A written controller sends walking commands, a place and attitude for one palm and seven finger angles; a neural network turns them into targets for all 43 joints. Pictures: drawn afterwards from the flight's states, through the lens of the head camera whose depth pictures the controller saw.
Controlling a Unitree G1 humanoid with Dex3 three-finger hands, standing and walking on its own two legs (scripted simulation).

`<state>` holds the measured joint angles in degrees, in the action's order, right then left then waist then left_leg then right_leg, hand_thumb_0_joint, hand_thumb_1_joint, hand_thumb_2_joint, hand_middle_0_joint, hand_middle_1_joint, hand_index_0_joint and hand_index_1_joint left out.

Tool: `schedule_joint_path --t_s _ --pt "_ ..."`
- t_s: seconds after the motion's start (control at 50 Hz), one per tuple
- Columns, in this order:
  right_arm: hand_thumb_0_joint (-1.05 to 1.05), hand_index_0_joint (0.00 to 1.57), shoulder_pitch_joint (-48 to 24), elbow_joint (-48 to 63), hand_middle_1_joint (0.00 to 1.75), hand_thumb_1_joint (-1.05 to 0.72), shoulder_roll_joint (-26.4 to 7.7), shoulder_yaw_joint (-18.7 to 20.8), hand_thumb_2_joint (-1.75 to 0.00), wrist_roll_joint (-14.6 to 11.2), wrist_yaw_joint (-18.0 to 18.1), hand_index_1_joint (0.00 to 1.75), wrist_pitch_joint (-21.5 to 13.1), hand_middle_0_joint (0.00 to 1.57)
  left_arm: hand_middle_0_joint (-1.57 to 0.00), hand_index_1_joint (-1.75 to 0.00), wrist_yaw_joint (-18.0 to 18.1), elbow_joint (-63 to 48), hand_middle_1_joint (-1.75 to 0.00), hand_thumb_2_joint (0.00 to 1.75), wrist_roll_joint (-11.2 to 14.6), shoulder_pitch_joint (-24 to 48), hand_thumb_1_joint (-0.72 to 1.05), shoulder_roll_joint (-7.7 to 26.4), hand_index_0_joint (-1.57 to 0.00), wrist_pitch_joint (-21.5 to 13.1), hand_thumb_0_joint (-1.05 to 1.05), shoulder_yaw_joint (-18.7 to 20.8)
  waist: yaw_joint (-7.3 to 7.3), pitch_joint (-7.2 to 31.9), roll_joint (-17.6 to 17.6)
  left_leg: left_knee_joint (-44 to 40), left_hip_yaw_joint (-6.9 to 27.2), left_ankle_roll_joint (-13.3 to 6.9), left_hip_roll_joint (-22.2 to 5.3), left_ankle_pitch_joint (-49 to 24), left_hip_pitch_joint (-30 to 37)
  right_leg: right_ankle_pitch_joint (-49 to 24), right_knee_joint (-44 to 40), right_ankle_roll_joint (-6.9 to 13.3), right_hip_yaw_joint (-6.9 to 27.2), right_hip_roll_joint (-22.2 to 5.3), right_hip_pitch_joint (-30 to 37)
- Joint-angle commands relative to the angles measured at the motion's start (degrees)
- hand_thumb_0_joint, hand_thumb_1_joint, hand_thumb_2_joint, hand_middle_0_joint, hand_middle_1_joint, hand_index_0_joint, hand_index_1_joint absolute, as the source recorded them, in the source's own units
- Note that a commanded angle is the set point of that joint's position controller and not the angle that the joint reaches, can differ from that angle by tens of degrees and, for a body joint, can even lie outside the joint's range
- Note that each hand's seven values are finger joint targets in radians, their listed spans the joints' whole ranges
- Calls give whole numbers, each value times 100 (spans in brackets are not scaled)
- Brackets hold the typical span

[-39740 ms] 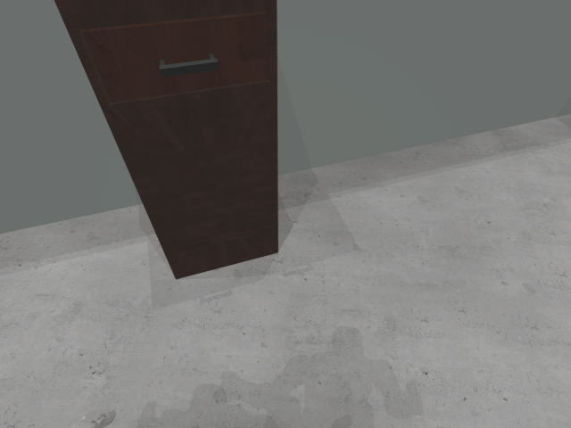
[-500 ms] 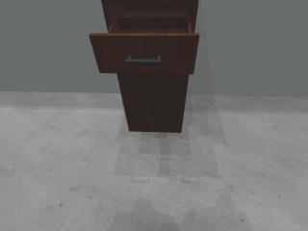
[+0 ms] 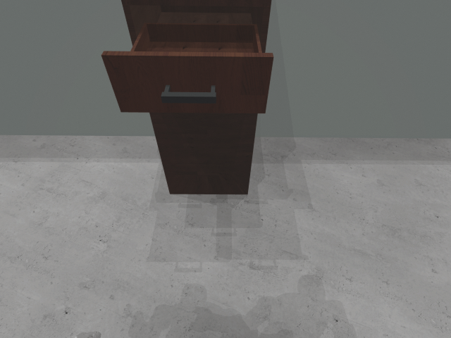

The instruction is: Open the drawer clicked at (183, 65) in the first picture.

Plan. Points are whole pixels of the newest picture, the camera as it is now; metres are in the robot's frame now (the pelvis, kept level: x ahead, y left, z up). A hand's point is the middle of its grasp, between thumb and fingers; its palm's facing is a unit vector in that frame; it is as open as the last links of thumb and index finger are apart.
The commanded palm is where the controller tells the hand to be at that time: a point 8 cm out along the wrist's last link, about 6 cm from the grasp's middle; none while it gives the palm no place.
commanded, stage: look to check the result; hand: left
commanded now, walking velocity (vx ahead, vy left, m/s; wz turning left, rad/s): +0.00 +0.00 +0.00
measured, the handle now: (189, 93) +0.63 +0.11 +0.10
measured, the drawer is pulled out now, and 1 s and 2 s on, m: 0.30 0.30 0.30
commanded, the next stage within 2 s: stand and wait in 0.48 s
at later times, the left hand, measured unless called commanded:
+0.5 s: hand out of the picture +0.08 +0.25 -0.16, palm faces -0.03 -0.94 -0.34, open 7.4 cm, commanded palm none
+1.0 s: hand out of the picture +0.10 +0.25 -0.16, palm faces -0.05 -0.94 -0.33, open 7.4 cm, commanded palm none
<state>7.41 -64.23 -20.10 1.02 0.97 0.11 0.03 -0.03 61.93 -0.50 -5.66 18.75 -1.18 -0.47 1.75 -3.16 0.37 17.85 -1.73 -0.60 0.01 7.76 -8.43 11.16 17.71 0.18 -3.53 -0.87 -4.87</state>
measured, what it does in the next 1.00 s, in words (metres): stands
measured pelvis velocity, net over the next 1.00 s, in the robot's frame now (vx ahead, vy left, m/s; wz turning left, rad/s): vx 0.03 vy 0.01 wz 0.00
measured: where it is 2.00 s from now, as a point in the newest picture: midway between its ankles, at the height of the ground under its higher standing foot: outside the picture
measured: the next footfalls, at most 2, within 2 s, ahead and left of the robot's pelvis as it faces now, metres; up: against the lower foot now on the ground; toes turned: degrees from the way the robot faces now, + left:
none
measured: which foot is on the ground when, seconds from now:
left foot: down 0.00-1.00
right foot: down 0.00-1.00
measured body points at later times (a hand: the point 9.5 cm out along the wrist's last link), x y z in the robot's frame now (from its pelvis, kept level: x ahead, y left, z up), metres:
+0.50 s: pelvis +0.02 +0.00 +0.00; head +0.04 +0.00 +0.45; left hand +0.08 +0.30 -0.13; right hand +0.10 -0.29 -0.14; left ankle +0.02 +0.11 -0.75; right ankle -0.02 -0.11 -0.75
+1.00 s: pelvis +0.03 +0.01 +0.00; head +0.05 +0.01 +0.45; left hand +0.11 +0.30 -0.14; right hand +0.10 -0.29 -0.13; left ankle +0.02 +0.11 -0.75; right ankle -0.02 -0.11 -0.75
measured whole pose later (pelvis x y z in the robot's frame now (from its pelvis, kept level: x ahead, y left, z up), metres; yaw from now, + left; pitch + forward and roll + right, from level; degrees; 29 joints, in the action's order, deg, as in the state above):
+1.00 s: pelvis +0.03 +0.01 +0.00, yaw +0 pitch -1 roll +0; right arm 6.2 -64.0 -18.9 0.6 0.7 0.5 0.0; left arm 0.3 62.7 -0.5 -7.2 19.6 -0.8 -0.2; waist 0.8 -3.4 -0.6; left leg 16.9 -2.0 -1.2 0.7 9.6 -6.1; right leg 12.0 15.0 -0.6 -3.3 -1.5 -1.8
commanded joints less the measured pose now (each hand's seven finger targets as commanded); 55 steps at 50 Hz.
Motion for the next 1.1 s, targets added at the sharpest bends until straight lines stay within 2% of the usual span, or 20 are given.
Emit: schedule_joint_path --t_s 0.0,0.04,0.1,0.14,0.18,0.2,0.24,0.3,0.34,0.44,0.6,0.64,0.66,0.76,0.84,1.02,1.08 --pt "0 20 -229 330 30 -90 -1045 155 -90 -15 57 30 -134 20 -20 -30 86 -273 -30 90 -7 3 90 1220 -20 -113 0 290 -125 474 66 -243 700 -85 -715 -922 261 -833 -322 193 630 -752 42" --pt "0 20 -219 335 30 -90 -1040 151 -90 -25 61 30 -123 20 -20 -30 95 -273 -30 90 -8 -23 90 1243 -20 -117 0 299 -133 500 -118 -231 707 -103 -723 -953 336 -863 -345 186 605 -743 40" --pt "0 20 -222 321 30 -90 -1043 156 -90 -21 69 30 -121 20 -20 -30 101 -257 -30 90 -3 -19 90 1219 -20 -119 0 285 -110 547 -64 -211 681 -90 -723 -1012 400 -999 -353 184 620 -758 64" --pt "0 20 -227 328 30 -90 -1034 153 -90 -33 75 30 -112 20 -20 -30 108 -253 -30 90 -5 -40 90 1228 -20 -122 0 298 -121 531 -185 -202 682 -105 -726 -1028 427 -1028 -370 179 592 -744 55" --pt "0 20 -242 320 30 -90 -1036 157 -90 -24 74 30 -111 20 -20 -30 110 -235 -30 90 -2 -44 90 1214 -20 -121 0 284 -107 537 -70 -191 662 -97 -726 -1084 458 -1105 -361 179 598 -766 59" --pt "0 20 -231 320 30 -90 -1041 159 -90 -28 76 30 -113 20 -20 -30 113 -236 -30 90 -1 -57 90 1222 -20 -125 0 284 -98 617 -78 -181 658 -98 -733 -1147 503 -1188 -349 182 603 -763 108" --pt "0 20 -264 327 30 -90 -1029 165 -90 -38 82 30 -105 20 -20 -30 116 -232 -30 90 -7 -73 90 1219 -20 -121 0 297 -116 484 -167 -198 654 -109 -734 -1088 483 -1097 -379 171 572 -741 24" --pt "0 20 -269 322 30 -90 -1029 162 -90 -33 78 30 -100 20 -20 -30 114 -207 -30 90 -6 -75 90 1210 -20 -116 0 282 -102 473 -75 -209 667 -103 -721 -1040 476 -1044 -410 167 592 -754 38" --pt "0 20 -285 334 30 -90 -1014 170 -90 -39 80 30 -98 20 -20 -30 116 -217 -30 90 -11 -122 90 1220 -20 -124 0 294 -117 471 -179 -210 652 -113 -728 -1006 530 -1016 -425 164 577 -742 7" --pt "0 20 -332 340 30 -90 -1008 167 -90 -40 80 30 -92 20 -20 -30 111 -202 -30 90 -11 -133 90 1231 -20 -121 0 293 -120 386 -120 -225 642 -109 -720 -921 511 -932 -471 159 577 -746 -27" --pt "0 20 -340 338 30 -90 -1041 159 -90 -37 93 30 -119 20 -20 -30 111 -189 -30 90 -8 -127 90 1225 -20 -118 0 283 -113 525 -24 -208 663 -109 -727 -1217 554 -1204 -398 165 568 -766 140" --pt "0 20 -332 358 30 -90 -1031 166 -90 -44 98 30 -121 20 -20 -30 113 -217 -30 90 -14 -147 90 1236 -20 -121 0 305 -135 478 -138 -201 645 -120 -737 -1215 558 -1205 -419 163 531 -759 125" --pt "0 20 -334 347 30 -90 -1047 170 -90 -34 97 30 -120 20 -20 -30 112 -195 -30 90 -11 -137 90 1214 -20 -115 0 286 -116 502 -32 -194 652 -114 -731 -1221 572 -1193 -412 164 558 -769 128" --pt "0 20 -310 348 30 -90 -1036 166 -90 -36 98 30 -126 20 -20 -30 113 -211 -30 90 -15 -131 90 1219 -20 -109 0 292 -118 533 24 -208 646 -110 -733 -1289 575 -1207 -398 167 544 -773 189" --pt "0 20 -303 360 30 -90 -1051 165 -90 -45 101 30 -127 20 -20 -30 107 -245 -30 90 -18 -124 90 1231 -20 -105 0 302 -140 455 -61 -220 656 -114 -733 -1275 515 -1155 -414 161 521 -748 193" --pt "0 20 -232 351 30 -90 -1075 168 -90 -43 107 30 -143 20 -20 -30 112 -248 -30 90 -10 -98 90 1205 -20 -92 0 288 -122 566 -24 -227 672 -110 -734 -1494 586 -1214 -346 150 503 -754 275" --pt "0 20 -250 335 30 -90 -1055 162 -90 -46 103 30 -136 20 -20 -30 115 -246 -30 90 -12 -97 90 1205 -20 -83 0 289 -132 439 -59 -249 678 -113 -731 -1407 538 -1133 -377 145 502 -756 209"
